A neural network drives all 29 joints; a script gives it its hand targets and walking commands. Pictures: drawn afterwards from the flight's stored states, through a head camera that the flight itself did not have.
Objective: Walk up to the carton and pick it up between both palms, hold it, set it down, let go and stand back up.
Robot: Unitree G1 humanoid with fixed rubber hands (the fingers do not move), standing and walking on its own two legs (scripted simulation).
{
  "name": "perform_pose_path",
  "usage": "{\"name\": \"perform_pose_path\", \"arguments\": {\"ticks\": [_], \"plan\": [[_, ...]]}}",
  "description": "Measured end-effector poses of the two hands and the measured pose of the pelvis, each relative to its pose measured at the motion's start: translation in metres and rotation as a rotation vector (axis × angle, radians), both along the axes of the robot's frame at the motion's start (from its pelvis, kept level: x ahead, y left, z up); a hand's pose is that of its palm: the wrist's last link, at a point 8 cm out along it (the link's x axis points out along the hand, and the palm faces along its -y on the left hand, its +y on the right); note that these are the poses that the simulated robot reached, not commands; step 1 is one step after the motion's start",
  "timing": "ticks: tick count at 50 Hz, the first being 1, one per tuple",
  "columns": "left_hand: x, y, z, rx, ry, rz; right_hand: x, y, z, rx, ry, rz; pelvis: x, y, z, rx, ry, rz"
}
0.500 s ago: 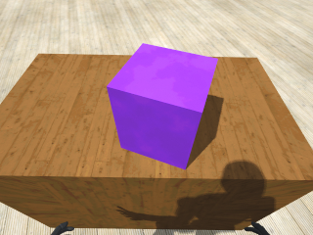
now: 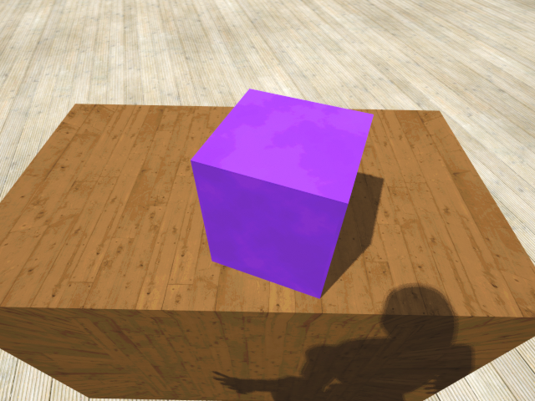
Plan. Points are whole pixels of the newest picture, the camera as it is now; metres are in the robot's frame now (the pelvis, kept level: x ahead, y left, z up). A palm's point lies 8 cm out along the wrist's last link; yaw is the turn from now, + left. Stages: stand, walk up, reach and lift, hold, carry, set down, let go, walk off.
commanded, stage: stand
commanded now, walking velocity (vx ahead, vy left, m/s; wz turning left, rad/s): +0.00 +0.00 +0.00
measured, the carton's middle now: (285, 194) +0.44 -0.02 +0.07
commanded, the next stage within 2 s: walk up in 1.48 s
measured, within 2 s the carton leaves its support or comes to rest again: neither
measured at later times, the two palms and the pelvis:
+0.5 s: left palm out of the picture +0.04 +0.29 -0.12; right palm out of the picture +0.05 -0.28 -0.12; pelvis -0.01 +0.00 +0.00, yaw +0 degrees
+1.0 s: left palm out of the picture +0.06 +0.28 -0.11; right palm out of the picture +0.05 -0.29 -0.12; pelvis -0.01 -0.01 +0.00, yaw +0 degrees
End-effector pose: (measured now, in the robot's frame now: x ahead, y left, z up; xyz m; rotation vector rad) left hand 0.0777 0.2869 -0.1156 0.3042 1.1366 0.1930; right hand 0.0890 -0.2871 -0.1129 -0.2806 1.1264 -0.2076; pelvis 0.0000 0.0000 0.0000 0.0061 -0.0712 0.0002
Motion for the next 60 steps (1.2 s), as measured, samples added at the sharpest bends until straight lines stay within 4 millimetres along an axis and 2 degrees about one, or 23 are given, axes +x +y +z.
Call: {"name": "perform_pose_path", "arguments": {"ticks": [22,28,41,60], "plan": [[-0.032,0.0,-0.002,0.004,0.068,0.029,-0.041,0.007,-0.009,0.032,0.086,-0.04,-0.008,-0.001,0.004,0.002,0.012,-0.002],[-0.032,-0.001,-0.002,0.002,0.075,0.026,-0.041,0.001,-0.007,0.02,0.074,-0.044,-0.008,-0.002,0.004,0.001,0.01,-0.004],[-0.015,-0.002,0.002,0.013,0.033,0.013,-0.047,-0.009,-0.005,0.007,0.09,-0.052,-0.007,-0.006,0.004,0.0,0.01,0.0],[-0.028,-0.007,-0.001,0.001,0.071,0.029,-0.04,-0.007,-0.005,0.014,0.077,-0.05,-0.005,-0.008,0.005,-0.003,0.01,-0.003]]}}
